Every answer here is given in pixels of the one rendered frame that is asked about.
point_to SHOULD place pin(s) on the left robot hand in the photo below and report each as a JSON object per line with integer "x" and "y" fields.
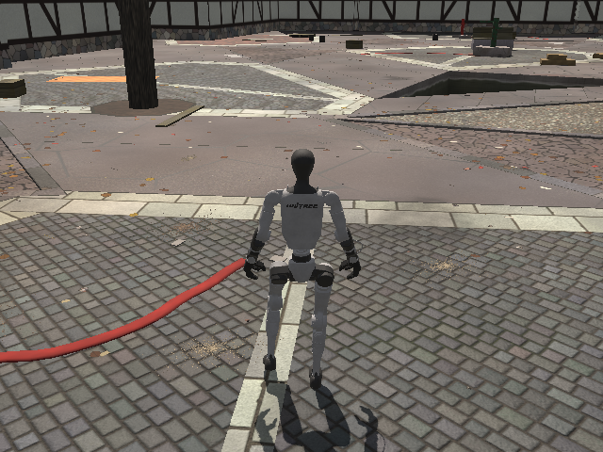
{"x": 256, "y": 266}

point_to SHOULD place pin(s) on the robot left thigh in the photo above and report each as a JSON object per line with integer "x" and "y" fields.
{"x": 278, "y": 275}

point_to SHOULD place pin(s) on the robot right upper arm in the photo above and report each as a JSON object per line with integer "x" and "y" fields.
{"x": 337, "y": 214}

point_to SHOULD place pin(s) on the left robot forearm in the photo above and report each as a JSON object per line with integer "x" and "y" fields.
{"x": 254, "y": 249}

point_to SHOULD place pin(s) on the robot left upper arm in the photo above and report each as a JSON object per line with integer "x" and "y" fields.
{"x": 272, "y": 198}

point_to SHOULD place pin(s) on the robot left foot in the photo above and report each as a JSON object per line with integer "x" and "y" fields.
{"x": 270, "y": 363}

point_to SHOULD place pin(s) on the right robot forearm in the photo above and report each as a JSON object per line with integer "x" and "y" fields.
{"x": 349, "y": 249}

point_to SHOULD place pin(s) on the right robot hand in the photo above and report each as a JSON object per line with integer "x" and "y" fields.
{"x": 347, "y": 265}

